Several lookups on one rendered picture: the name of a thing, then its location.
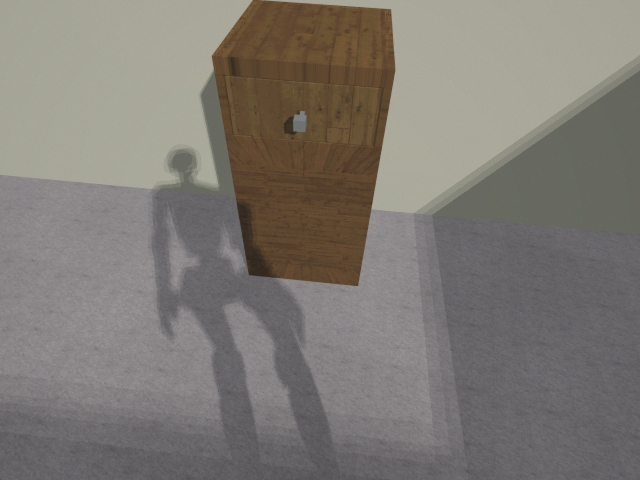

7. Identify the drawer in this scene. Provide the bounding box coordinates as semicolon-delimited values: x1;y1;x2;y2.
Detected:
225;75;382;146

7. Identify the cabinet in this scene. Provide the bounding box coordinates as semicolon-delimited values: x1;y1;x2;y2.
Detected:
212;0;395;286

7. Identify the handle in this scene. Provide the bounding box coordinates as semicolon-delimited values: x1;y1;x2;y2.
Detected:
293;111;307;132

